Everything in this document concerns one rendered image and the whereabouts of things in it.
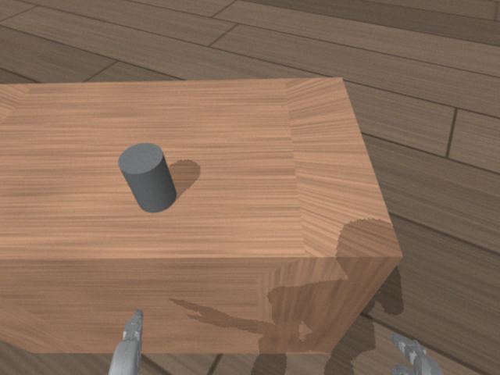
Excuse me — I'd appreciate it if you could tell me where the left robot hand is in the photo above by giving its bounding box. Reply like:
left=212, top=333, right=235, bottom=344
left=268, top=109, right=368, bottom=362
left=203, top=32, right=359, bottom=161
left=109, top=309, right=143, bottom=375

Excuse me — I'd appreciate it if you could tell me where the can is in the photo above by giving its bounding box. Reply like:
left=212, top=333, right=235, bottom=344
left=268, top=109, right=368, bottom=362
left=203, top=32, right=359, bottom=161
left=118, top=143, right=177, bottom=213

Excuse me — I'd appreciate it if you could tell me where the right robot hand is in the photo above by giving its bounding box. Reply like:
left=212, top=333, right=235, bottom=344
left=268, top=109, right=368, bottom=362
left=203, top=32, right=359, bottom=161
left=391, top=334, right=444, bottom=375

